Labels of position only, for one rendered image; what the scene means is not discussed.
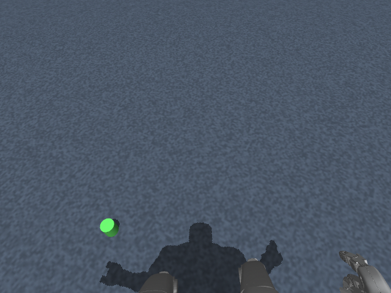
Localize right robot hand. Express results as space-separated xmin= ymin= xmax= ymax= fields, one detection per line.
xmin=339 ymin=251 xmax=391 ymax=293

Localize tin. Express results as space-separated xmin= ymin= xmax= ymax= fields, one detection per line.
xmin=100 ymin=219 xmax=119 ymax=237

